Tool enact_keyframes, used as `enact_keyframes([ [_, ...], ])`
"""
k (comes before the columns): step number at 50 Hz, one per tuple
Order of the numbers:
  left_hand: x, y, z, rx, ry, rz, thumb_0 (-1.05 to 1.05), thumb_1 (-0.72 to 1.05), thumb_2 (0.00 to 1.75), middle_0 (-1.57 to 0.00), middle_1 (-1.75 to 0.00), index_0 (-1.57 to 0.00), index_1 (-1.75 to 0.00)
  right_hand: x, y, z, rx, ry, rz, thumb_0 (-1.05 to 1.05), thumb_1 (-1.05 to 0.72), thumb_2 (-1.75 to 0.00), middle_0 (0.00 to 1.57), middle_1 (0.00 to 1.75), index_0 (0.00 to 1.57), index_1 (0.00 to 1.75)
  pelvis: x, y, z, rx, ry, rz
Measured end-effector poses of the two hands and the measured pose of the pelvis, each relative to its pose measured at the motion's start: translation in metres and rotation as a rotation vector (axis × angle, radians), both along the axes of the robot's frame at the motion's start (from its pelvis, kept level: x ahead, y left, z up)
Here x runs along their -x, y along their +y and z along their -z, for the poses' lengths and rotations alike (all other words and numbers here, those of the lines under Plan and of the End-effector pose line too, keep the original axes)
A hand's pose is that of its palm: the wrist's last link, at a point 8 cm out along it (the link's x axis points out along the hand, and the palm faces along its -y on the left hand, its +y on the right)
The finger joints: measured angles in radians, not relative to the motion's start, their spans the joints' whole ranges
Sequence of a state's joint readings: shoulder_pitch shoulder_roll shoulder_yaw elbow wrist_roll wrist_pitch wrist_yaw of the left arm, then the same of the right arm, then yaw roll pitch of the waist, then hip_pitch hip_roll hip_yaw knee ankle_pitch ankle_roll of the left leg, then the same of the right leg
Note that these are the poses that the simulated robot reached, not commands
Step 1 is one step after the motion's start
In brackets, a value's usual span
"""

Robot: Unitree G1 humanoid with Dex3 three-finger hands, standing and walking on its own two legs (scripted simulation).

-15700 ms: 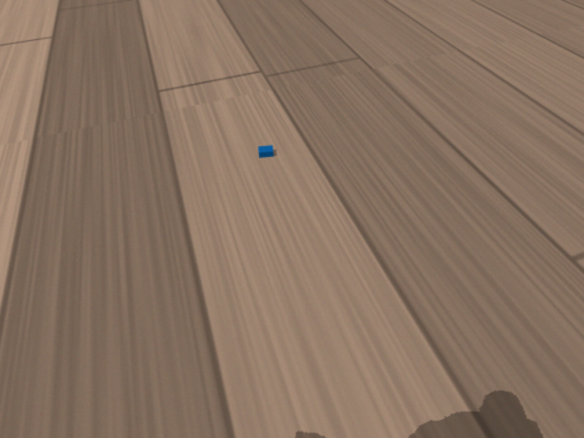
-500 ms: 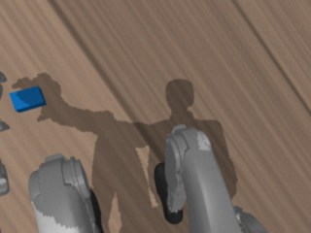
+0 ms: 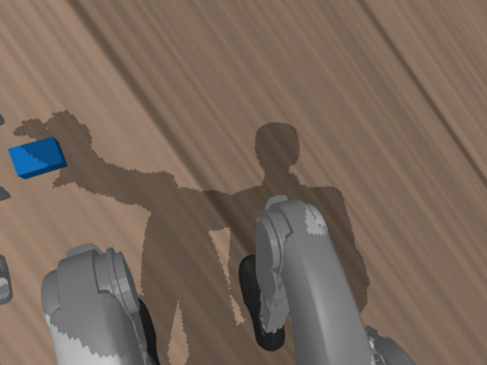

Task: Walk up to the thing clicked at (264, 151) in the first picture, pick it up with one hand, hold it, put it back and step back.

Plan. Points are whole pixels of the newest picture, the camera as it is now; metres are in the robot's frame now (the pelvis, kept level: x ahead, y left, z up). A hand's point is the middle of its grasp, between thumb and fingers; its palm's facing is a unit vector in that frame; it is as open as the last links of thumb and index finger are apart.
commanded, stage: rise first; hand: left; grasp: from above
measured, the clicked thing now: (39, 157) +0.50 +0.28 -0.30
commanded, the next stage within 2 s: approach in 0.44 s
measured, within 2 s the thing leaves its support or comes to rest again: neither
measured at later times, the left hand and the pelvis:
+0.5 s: hand out of the picture +0.45 +0.32 -0.17, palm faces -0.46 -0.11 -0.88, open 12.4 cm; pelvis +0.00 +0.00 +0.00, yaw +0 degrees
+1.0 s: hand (27, 124) +0.52 +0.25 -0.16, palm faces -0.38 -0.09 -0.92, open 12.7 cm; pelvis +0.00 +0.00 +0.00, yaw -1 degrees
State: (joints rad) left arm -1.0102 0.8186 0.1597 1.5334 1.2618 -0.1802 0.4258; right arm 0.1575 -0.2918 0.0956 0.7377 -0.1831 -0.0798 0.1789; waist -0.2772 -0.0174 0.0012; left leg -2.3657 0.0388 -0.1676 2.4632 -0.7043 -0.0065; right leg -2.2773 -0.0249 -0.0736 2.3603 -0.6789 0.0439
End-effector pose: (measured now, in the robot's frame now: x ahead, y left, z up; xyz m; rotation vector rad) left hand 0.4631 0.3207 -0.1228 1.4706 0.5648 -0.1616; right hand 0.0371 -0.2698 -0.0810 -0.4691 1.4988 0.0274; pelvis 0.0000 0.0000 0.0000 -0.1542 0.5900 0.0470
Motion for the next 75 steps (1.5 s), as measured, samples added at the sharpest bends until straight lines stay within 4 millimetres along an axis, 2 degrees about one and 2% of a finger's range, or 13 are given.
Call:
enact_keyframes([
  [11, 0.001, -0.001, -0.005, 0.007, 0.012, 0.012, 0.00, -0.29, 0.81, -0.32, -0.78, -0.31, -0.79, -0.005, 0.001, -0.001, -0.002, -0.027, -0.012, 0.00, -0.90, -0.90, 0.20, 0.30, 0.20, 0.30, 0.003, 0.001, -0.001, 0.002, -0.012, -0.002],
  [28, 0.003, 0.001, -0.006, 0.001, 0.021, 0.008, 0.00, -0.23, 0.76, -0.36, -0.72, -0.36, -0.74, 0.004, 0.001, -0.002, -0.002, -0.022, -0.007, 0.00, -0.90, -0.90, 0.20, 0.30, 0.20, 0.30, 0.005, 0.000, 0.000, -0.001, -0.016, -0.002],
  [35, 0.001, -0.009, -0.004, 0.004, 0.011, 0.049, 0.00, -0.25, 0.77, -0.35, -0.74, -0.34, -0.76, 0.006, 0.002, -0.002, -0.003, -0.019, 0.000, 0.00, -0.89, -0.90, 0.20, 0.30, 0.20, 0.30, 0.004, 0.000, 0.000, -0.003, -0.011, -0.003],
  [39, -0.008, -0.024, -0.006, 0.007, -0.007, 0.079, 0.00, -0.26, 0.78, -0.34, -0.76, -0.33, -0.77, 0.006, 0.002, -0.003, -0.004, -0.023, -0.002, 0.00, -0.89, -0.89, 0.20, 0.30, 0.20, 0.30, 0.004, -0.001, 0.000, -0.007, -0.006, -0.003],
  [43, -0.026, -0.043, -0.010, 0.015, -0.041, 0.089, 0.00, -0.28, 0.79, -0.33, -0.77, -0.32, -0.78, 0.008, 0.001, -0.006, 0.001, -0.036, -0.003, 0.00, -0.89, -0.89, 0.20, 0.30, 0.20, 0.30, 0.004, -0.002, 0.000, -0.006, -0.003, 0.000],
  [48, -0.049, -0.061, -0.015, 0.007, -0.069, 0.071, 0.00, -0.28, 0.80, -0.33, -0.77, -0.32, -0.78, 0.020, 0.001, -0.010, 0.006, -0.032, 0.020, 0.00, -0.89, -0.89, 0.20, 0.30, 0.20, 0.30, 0.004, -0.002, 0.000, -0.003, 0.005, 0.010],
  [52, -0.056, -0.067, -0.015, -0.009, -0.047, 0.040, 0.00, -0.28, 0.80, -0.33, -0.76, -0.32, -0.78, 0.032, 0.003, -0.011, -0.004, -0.011, 0.048, 0.00, -0.89, -0.89, 0.20, 0.30, 0.20, 0.30, 0.003, -0.002, 0.000, -0.003, 0.008, 0.016],
  [57, -0.047, -0.060, -0.003, -0.010, 0.020, 0.007, 0.00, -0.29, 0.80, -0.32, -0.76, -0.32, -0.78, 0.043, 0.007, -0.010, -0.026, 0.016, 0.073, 0.00, -0.89, -0.89, 0.20, 0.30, 0.20, 0.30, 0.004, -0.002, -0.001, -0.004, -0.001, 0.022],
  [62, -0.030, -0.042, 0.006, 0.004, 0.035, -0.003, 0.00, -0.29, 0.79, -0.32, -0.77, -0.31, -0.78, 0.043, 0.010, -0.007, -0.038, 0.042, 0.068, 0.00, -0.89, -0.89, 0.20, 0.30, 0.20, 0.30, 0.004, -0.002, 0.000, -0.004, -0.008, 0.019],
  [69, -0.020, -0.019, 0.000, -0.001, 0.018, 0.018, 0.00, -0.30, 0.81, -0.32, -0.78, -0.31, -0.79, 0.023, 0.007, -0.003, -0.023, 0.023, 0.030, 0.00, -0.89, -0.89, 0.20, 0.30, 0.20, 0.30, 0.003, -0.001, 0.002, 0.001, -0.008, 0.006],
  [75, -0.020, -0.022, 0.001, 0.010, 0.022, 0.049, 0.00, -0.30, 0.82, -0.31, -0.77, -0.30, -0.79, 0.002, 0.003, -0.006, -0.002, -0.024, -0.009, 0.00, -0.89, -0.89, 0.20, 0.30, 0.20, 0.30, 0.002, 0.000, 0.001, 0.007, -0.007, 0.001],
])
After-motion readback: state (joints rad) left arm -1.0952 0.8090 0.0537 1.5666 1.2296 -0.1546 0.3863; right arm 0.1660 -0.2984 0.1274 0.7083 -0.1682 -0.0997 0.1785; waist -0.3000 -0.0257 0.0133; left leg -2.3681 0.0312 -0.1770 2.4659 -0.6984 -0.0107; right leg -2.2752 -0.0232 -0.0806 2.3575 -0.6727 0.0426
